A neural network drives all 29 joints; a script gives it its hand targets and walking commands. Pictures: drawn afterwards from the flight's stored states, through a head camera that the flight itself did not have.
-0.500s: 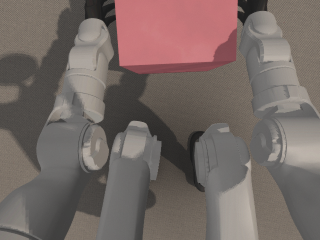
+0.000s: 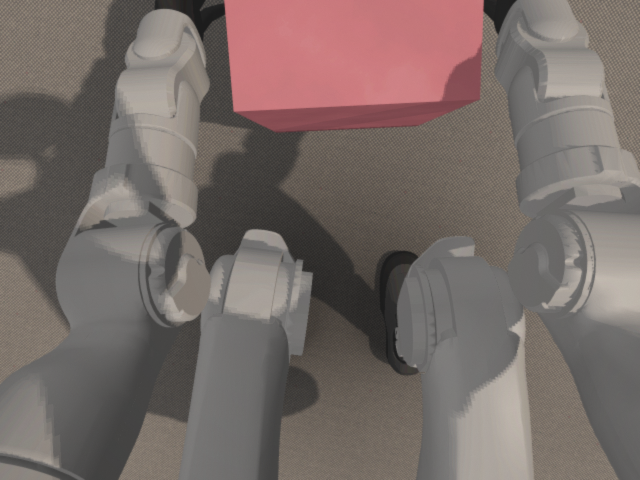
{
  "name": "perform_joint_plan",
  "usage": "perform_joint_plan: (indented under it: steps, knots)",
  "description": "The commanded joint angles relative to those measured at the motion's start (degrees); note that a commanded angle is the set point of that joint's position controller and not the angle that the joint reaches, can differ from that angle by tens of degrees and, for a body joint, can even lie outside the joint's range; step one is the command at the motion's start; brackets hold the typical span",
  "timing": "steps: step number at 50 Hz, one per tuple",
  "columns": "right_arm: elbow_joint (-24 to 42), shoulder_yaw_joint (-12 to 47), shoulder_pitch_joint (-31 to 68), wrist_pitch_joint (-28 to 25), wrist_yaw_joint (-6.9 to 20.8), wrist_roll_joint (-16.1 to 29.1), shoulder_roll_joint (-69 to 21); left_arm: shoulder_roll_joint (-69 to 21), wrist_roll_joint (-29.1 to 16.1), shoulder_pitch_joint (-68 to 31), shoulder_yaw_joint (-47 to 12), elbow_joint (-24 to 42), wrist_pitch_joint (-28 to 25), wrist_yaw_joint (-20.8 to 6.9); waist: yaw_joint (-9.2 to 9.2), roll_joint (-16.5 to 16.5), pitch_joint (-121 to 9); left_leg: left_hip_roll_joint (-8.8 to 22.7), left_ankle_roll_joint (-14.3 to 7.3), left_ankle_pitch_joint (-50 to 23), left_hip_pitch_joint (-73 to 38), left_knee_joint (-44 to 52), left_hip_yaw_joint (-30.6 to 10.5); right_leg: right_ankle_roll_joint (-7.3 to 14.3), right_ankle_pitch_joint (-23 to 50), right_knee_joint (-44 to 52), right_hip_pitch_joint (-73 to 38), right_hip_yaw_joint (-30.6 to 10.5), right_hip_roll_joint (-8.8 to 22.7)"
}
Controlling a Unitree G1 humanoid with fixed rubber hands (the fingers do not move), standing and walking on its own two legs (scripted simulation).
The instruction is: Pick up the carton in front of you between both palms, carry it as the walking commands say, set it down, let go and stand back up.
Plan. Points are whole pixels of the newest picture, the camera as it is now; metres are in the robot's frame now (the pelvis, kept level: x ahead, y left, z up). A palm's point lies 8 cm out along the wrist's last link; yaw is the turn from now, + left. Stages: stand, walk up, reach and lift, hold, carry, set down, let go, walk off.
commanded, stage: set down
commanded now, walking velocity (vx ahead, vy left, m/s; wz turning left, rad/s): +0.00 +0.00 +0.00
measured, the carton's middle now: (347, 28) +0.55 +0.00 -0.24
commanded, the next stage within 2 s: let go in 1.52 s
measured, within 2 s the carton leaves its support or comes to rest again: neither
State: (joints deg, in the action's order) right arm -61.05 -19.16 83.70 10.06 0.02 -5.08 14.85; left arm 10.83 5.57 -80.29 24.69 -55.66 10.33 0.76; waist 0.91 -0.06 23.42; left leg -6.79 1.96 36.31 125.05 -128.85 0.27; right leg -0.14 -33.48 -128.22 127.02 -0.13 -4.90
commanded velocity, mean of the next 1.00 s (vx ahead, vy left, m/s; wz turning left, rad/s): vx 0.00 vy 0.00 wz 0.00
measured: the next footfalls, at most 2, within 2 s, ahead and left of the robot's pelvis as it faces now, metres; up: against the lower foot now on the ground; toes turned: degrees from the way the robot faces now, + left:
none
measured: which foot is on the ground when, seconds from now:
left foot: down 0.00-1.00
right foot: down 0.00-1.00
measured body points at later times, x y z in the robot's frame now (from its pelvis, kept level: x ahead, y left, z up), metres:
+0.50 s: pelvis +0.01 +0.00 -0.01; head +0.38 +0.00 +0.24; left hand +0.55 +0.20 -0.18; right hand +0.57 -0.20 -0.18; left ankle +0.11 +0.11 -0.33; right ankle +0.11 -0.11 -0.33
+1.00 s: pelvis +0.01 +0.00 +0.10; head +0.34 +0.00 +0.40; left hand +0.56 +0.20 -0.01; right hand +0.58 -0.19 -0.01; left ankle +0.10 +0.11 -0.33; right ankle +0.11 -0.11 -0.33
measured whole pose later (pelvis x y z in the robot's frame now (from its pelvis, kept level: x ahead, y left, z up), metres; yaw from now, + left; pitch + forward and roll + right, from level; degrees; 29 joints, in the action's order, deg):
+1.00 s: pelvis +0.01 +0.00 +0.10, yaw +0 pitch +45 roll +1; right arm -58.6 -12.1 77.2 9.1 -3.5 4.5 20.9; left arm 16.4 -5.8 -74.1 14.5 -54.3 9.1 6.2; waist 1.6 0.2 3.0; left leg -4.0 0.1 31.1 120.5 -106.5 0.2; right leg 0.4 -29.7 -106.1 121.4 -0.2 -3.0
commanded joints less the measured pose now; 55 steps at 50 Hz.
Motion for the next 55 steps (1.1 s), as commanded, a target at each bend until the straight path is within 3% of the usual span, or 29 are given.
perform_joint_plan:
  steps: [1, 6, 9, 11, 13, 15, 20, 25, 32, 39, 45, 55]
  knots:
    - [-1.13, 11.22, 21.70, 0.69, 9.90, 1.21, -37.95, -36.66, -1.26, -24.08, -14.17, -2.84, 1.17, -10.64, 0.18, 0.05, -40.31, -0.15, -2.50, -7.96, -12.07, 11.33, 0.29, 2.18, 7.17, 9.56, -20.02, -0.54, -1.68]
    - [-2.09, 10.25, 20.95, 0.74, 10.07, 0.53, -35.62, -34.48, -0.36, -22.84, -13.12, -3.38, 1.09, -10.40, 0.25, -0.52, -40.38, 0.12, -2.13, -8.51, -14.08, 10.90, 0.47, 1.54, 7.46, 9.25, -21.64, -0.26, -1.20]
    - [-2.08, 8.12, 19.40, -0.30, 8.31, -0.08, -26.99, -26.86, 0.26, -19.99, -10.71, -4.02, 0.14, -8.56, 0.37, -0.55, -42.33, 0.67, -1.26, -9.49, -16.49, 10.73, 0.81, 0.76, 8.34, 9.00, -23.83, 0.27, -0.49]
    - [-1.83, 4.06, 15.04, -2.04, 4.37, -0.61, -9.69, -10.11, 0.67, -15.17, -6.66, -3.97, -1.63, -4.44, 0.22, -0.41, -45.27, 1.35, -0.26, -10.76, -19.30, 10.62, 1.36, -0.24, 9.63, 9.20, -26.02, 0.67, 0.38]
    - [-0.67, 2.87, 12.83, -4.95, -1.75, 1.26, 10.82, 10.06, -1.39, -12.66, -4.42, -2.45, -4.79, 1.77, 0.19, -0.27, -51.37, 2.30, 0.64, -14.28, -22.69, 10.41, 1.50, -1.19, 12.88, 9.27, -28.70, 0.38, 1.41]
    - [-0.01, 5.16, 15.91, -6.62, -4.48, 5.83, 14.79, 14.47, -6.41, -16.05, -6.86, -1.52, -6.67, 4.54, 0.75, -0.53, -58.42, 2.89, 0.90, -19.65, -24.11, 9.14, 1.19, -1.19, 18.28, 7.78, -31.07, -0.36, 1.77]
    - [2.14, 13.11, 19.12, -8.37, -4.65, 15.69, 15.16, 15.45, -15.75, -17.72, -14.68, -1.11, -8.59, 5.28, 1.12, -1.63, -68.67, 4.02, -0.03, -26.43, -26.05, 7.83, 0.50, -0.93, 25.71, 5.63, -34.63, -0.76, 2.68]
    - [2.27, 16.01, 16.67, -7.45, -4.34, 19.50, 15.81, 15.86, -19.73, -15.75, -17.84, 0.02, -7.68, 5.51, 1.03, -1.29, -76.27, 4.29, -0.40, -26.57, -30.80, 9.12, 0.59, -0.55, 24.90, 6.72, -37.10, -0.10, 3.01]
    - [9.77, 12.77, 14.63, -4.09, -5.85, 16.69, 17.29, 16.47, -18.25, -13.85, -15.84, 9.40, -4.35, 7.41, 0.37, -1.27, -90.59, 2.90, -0.71, -24.81, -37.88, 15.34, 1.76, 0.30, 22.44, 12.75, -44.13, 1.78, 1.64]
    - [6.34, 8.27, 9.84, -2.09, -4.74, 11.62, 13.50, 12.63, -13.48, -9.24, -11.71, 5.55, -2.19, 6.76, 0.49, -0.67, -75.58, 2.83, -0.87, -18.51, -30.49, 23.35, 1.31, 0.53, 15.13, 21.43, -33.96, 1.55, 1.75]
    - [6.17, 6.65, 8.52, -2.49, -3.55, 9.49, 12.14, 11.76, -11.24, -7.62, -9.73, 5.19, -2.63, 5.62, 0.96, -1.75, -77.35, 2.78, -0.53, -19.13, -30.49, 29.26, 1.64, -0.20, 16.65, 27.61, -37.12, 1.20, 1.56]
    - [14.80, 6.51, 6.49, -0.16, -3.31, 9.58, 13.34, 13.47, -11.67, -5.42, -9.61, 13.29, -0.63, 4.75, 0.92, -2.39, -91.64, 1.87, -0.19, -25.88, -41.93, 38.83, 2.51, -0.59, 24.13, 37.07, -51.67, 1.64, 0.33]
